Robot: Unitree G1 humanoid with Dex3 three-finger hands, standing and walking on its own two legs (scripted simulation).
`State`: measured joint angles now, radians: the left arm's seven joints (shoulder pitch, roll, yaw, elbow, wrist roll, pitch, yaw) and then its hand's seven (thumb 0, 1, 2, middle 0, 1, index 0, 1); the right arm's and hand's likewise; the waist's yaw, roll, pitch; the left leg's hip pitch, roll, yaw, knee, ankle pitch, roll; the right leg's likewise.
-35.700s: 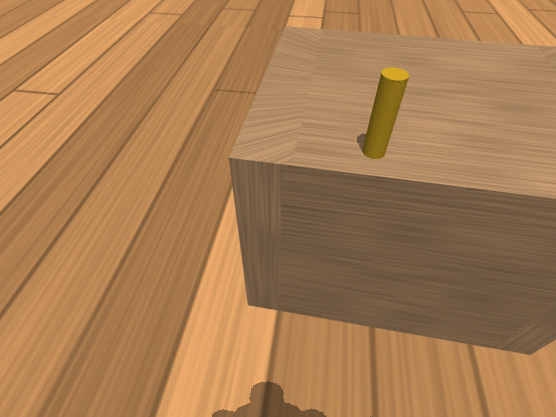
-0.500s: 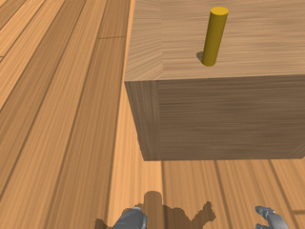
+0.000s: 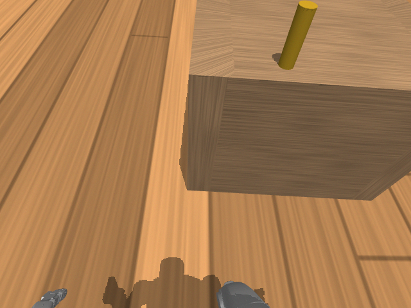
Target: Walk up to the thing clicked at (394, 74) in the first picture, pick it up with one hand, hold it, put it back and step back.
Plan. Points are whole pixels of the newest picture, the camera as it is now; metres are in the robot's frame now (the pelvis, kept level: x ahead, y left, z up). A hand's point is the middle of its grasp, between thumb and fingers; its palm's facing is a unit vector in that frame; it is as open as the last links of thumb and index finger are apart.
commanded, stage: step back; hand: right
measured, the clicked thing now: (295, 37) +0.83 -0.28 +0.08
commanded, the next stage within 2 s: stand in 1.74 s
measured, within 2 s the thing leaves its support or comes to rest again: neither
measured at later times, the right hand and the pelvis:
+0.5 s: hand out of the picture -0.07 -0.26 -0.16, palm faces +0.00 +0.93 -0.36, open 7.4 cm; pelvis -0.16 +0.01 +0.00, yaw -3 degrees
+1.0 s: hand out of the picture -0.17 -0.27 -0.14, palm faces +0.05 +0.92 -0.39, open 7.4 cm; pelvis -0.25 +0.01 +0.00, yaw -6 degrees
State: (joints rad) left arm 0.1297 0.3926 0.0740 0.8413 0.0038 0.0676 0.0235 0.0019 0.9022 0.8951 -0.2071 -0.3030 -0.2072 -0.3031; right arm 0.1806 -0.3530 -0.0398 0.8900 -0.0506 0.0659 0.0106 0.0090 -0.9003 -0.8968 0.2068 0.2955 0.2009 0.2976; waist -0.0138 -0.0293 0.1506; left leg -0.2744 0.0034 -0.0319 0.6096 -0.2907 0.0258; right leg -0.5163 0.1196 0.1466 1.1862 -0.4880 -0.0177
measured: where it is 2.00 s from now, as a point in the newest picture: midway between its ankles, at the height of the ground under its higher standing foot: outside the picture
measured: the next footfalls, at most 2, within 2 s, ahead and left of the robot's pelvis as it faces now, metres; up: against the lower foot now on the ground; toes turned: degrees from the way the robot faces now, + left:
right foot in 0.22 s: -0.08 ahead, -0.12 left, +0.00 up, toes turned -4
left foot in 0.58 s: -0.16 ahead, +0.14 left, +0.00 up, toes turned -3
